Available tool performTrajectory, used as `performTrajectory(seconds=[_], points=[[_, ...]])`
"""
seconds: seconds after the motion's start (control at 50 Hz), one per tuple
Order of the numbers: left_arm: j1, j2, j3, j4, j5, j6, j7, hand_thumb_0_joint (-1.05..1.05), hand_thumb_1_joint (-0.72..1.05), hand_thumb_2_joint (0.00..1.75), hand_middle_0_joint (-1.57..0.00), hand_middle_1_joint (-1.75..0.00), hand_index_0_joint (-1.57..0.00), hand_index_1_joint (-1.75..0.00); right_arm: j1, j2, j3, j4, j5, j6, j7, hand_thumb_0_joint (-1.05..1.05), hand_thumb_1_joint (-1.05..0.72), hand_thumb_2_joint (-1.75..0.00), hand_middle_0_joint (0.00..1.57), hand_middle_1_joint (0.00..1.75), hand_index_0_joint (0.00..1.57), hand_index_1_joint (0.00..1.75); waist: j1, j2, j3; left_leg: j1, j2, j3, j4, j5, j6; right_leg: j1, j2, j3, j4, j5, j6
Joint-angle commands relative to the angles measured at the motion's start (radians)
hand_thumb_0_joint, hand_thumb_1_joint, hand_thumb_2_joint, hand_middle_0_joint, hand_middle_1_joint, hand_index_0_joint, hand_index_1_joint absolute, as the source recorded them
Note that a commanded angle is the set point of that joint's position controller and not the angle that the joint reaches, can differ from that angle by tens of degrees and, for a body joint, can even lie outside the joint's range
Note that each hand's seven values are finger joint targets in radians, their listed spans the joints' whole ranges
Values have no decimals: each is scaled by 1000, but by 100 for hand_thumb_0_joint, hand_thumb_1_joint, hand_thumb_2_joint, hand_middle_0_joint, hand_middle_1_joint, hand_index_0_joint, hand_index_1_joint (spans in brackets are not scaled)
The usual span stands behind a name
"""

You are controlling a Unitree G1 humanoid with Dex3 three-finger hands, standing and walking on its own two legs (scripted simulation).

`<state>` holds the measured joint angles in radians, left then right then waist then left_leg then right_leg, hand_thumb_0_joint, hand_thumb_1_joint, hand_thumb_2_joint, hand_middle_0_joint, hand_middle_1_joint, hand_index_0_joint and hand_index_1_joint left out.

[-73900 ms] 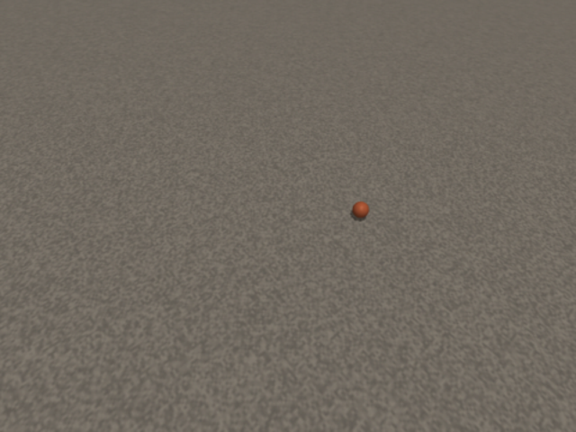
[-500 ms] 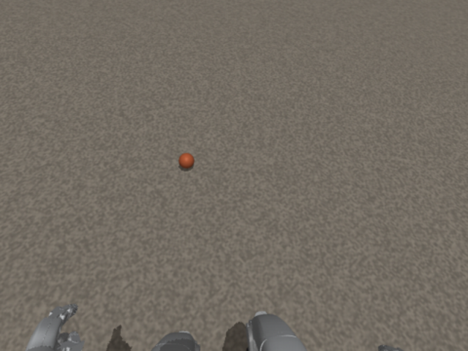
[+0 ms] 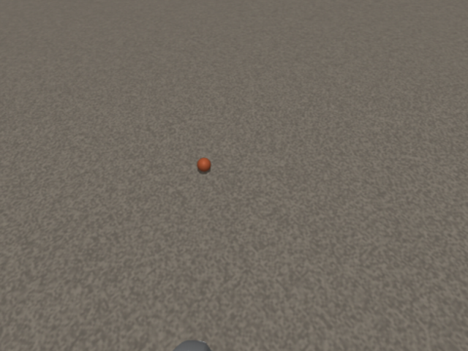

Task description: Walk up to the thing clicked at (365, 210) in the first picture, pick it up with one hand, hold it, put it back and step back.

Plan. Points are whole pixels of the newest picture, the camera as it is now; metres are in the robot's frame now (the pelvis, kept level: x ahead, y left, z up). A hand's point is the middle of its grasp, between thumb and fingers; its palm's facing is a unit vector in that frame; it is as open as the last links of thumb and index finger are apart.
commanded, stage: step back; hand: left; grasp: from above
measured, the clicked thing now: (204, 164) +1.15 +0.25 -0.72
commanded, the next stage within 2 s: stand in 0.92 s
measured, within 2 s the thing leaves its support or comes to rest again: neither
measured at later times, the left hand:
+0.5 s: hand out of the picture +0.07 +0.27 -0.14, palm faces +0.06 -0.93 -0.36, open 7.4 cm
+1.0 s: hand out of the picture +0.14 +0.29 -0.14, palm faces +0.02 -0.94 -0.34, open 7.4 cm
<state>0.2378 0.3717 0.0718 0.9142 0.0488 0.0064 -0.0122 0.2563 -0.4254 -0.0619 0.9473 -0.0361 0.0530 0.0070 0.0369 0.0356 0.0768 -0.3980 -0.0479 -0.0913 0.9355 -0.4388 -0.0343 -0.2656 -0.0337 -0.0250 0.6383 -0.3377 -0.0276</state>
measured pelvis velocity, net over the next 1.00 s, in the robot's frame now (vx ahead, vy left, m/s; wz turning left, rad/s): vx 0.04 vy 0.03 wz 0.01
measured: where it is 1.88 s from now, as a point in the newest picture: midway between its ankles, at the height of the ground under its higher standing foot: outside the picture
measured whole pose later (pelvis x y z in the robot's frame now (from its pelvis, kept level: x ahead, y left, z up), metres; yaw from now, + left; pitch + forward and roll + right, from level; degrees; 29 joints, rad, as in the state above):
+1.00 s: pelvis +0.04 +0.03 +0.02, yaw +1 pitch -2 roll +0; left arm 0.07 0.37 0.01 1.09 0.00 -0.02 0.00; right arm 0.02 -0.32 -0.01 1.10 -0.01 -0.02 0.01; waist 0.02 -0.01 0.06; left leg -0.17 0.02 0.04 0.42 -0.21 0.00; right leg -0.12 -0.03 0.00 0.41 -0.25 0.03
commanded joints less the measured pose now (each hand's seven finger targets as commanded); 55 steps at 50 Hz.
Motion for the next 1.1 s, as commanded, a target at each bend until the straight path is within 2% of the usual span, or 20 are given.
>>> performTrajectory(seconds=[0.0, 0.06, 0.1, 0.12, 0.18, 0.22, 0.28, 0.3, 0.32, 0.34, 0.36, 0.42, 0.52, 0.54, 0.56, 0.58, 0.6, 0.66, 0.7, 1.08], points=[[-54, 310, 81, -73, 0, -30, 16, 0, 90, 90, -20, -30, -20, -30, -104, -154, -43, -83, -4, -65, 3, 0, -90, -90, 20, 30, 20, 30, 33, -238, 15, -1, 52, 62, -302, -115, 23, 35, -243, 319, -318, -338, -157], [-65, 239, 38, -77, -3, -12, 8, 0, 90, 90, -20, -30, -20, -30, 28, -162, -65, -2, -1, -82, -3, 0, -90, -90, 20, 30, 20, 30, -50, -92, -31, 352, 16, 70, -554, 65, 61, -165, -122, 138, -128, -235, -81], [-164, 216, 33, -91, -25, -15, 8, 0, 90, 90, -20, -30, -20, -30, 35, -298, -85, -21, -11, -88, -7, 0, -90, -90, 20, 30, 20, 30, -97, 131, -11, 220, 380, -517, -747, -456, 251, -311, 19, 15, 204, -242, 9], [-172, 254, 44, -88, -19, -20, 6, 0, 90, 90, -20, -30, -20, -30, -11, -293, -84, -34, -5, -96, -7, 0, -90, -90, 20, 30, 20, 30, -75, 66, 50, 133, 396, -505, -763, -419, 286, -262, -11, 85, 287, -203, 3], [-81, 219, 33, -46, -31, -37, -2, 0, 90, 90, -20, -30, -20, -30, -79, -213, -55, -43, -8, -105, -12, 0, -90, -90, 20, 30, 20, 30, -32, 84, 15, 186, 280, -249, -644, -77, 215, -201, -20, 65, 165, -137, 1], [-60, 206, 35, -28, -28, -42, -7, 0, 90, 90, -20, -30, -20, -30, -84, -211, -57, -41, -11, -97, -6, 0, -90, -90, 20, 30, 20, 30, -43, 146, -16, 134, 247, -173, -608, 17, 192, -65, 13, 14, 39, -115, 11], [3, 193, 41, 14, -20, -51, 8, 0, 90, 90, -20, -30, -20, -30, -118, -159, -38, -54, 6, -73, -4, 0, -90, -90, 20, 30, 20, 30, 15, 92, -30, -24, 183, -65, -459, 15, 122, 203, 61, -10, -197, 47, 0], [22, 232, 55, 20, -11, -58, 17, 0, 90, 90, -20, -30, -20, -30, -102, -109, -19, -63, 10, -72, -7, 0, -90, -90, 20, 30, 20, 30, 25, -10, -48, -118, 133, -29, -331, 27, 88, 294, -22, 152, -245, 10, -23], [43, 320, 70, 22, -5, -65, 24, 0, 90, 90, -20, -30, -20, -30, -118, -77, -14, -75, 10, -71, -11, 0, -90, -90, 20, 30, 20, 30, 42, -200, -49, -217, 11, 28, -133, -80, 53, 251, -240, 503, -382, -212, -114], [-11, 358, 76, -1, -6, -68, 21, 0, 90, 90, -20, -30, -20, -30, -120, -135, -33, -61, 3, -67, -22, 0, -90, -90, 20, 30, 20, 30, 30, -159, 11, -141, 44, -12, -24, -165, 39, 77, -366, 595, -405, -275, -208], [-51, 331, 73, -18, -13, -71, 20, 0, 90, 90, -20, -30, -20, -30, -82, -157, -41, -44, 5, -69, -22, 0, -90, -90, 20, 30, 20, 30, 8, -101, 32, -139, 63, -46, 7, -131, 43, 70, -354, 554, -386, -226, -223], [-100, 279, 53, -15, -16, -78, 24, 0, 90, 90, -20, -30, -20, -30, -50, -132, -32, -11, 10, -79, -13, 0, -90, -90, 20, 30, 20, 30, -16, -135, 8, -48, 93, -18, -91, -34, 43, 29, -252, 333, -320, 7, -157], [-145, 238, 17, -20, -29, -54, 19, 0, 90, 90, -20, -30, -20, -30, -46, -105, -31, 23, 3, -86, -12, 0, -90, -90, 20, 30, 20, 30, -55, -145, -70, 244, 52, 104, -472, 215, 38, -62, -151, 141, -138, 321, -84], [-136, 204, 2, -20, -34, -49, 21, 0, 90, 90, -20, -30, -20, -30, -57, -116, -34, 24, 0, -89, -18, 0, -90, -90, 20, 30, 20, 30, -54, -105, -92, 286, 97, 41, -500, 319, 54, -78, -120, 114, -89, 359, -47], [-127, 171, -7, -26, -47, -45, 21, 0, 90, 90, -20, -30, -20, -30, -83, -167, -36, 12, -3, -96, -24, 0, -90, -90, 20, 30, 20, 30, -38, 14, -140, 256, 244, -148, -549, 386, 104, -51, -50, 71, -23, 280, 5], [-113, 194, 1, 0, -57, -36, 24, 0, 90, 90, -20, -30, -20, -30, -151, -214, -36, 3, 12, -94, -20, 0, -90, -90, 20, 30, 20, 30, -9, 52, -132, 141, 306, -193, -546, 320, 182, 27, 8, 36, -7, 24, 15], [-111, 192, -1, 19, -50, -37, 27, 0, 90, 90, -20, -30, -20, -30, -183, -197, -31, 9, 12, -92, -16, 0, -90, -90, 20, 30, 20, 30, -1, 48, -108, 105, 308, -178, -547, 332, 184, 81, 5, 47, -53, -19, 12], [-115, 211, 2, 47, -46, -50, 27, 0, 90, 90, -20, -30, -20, -30, -204, -146, -8, 30, 18, -93, -19, 0, -90, -90, 20, 30, 20, 30, -8, 52, -142, 155, 197, -30, -477, 507, 86, 139, -54, 95, -148, 278, -5], [-116, 223, 3, 62, -49, -52, 28, 0, 90, 90, -20, -30, -20, -30, -205, -138, -5, 49, 24, -90, -22, 0, -90, -90, 20, 30, 20, 30, -15, 44, -171, 213, 179, 4, -456, 569, 69, 148, -77, 104, -151, 394, -10], [-207, 194, -28, 148, -42, -49, 21, 0, 90, 90, -20, -30, -20, -30, -271, -116, 6, 115, 28, -91, -6, 0, -90, -90, 20, 30, 20, 30, -36, -36, -101, 303, 183, 13, -652, 436, 50, 170, -97, 100, -349, 284, 22]])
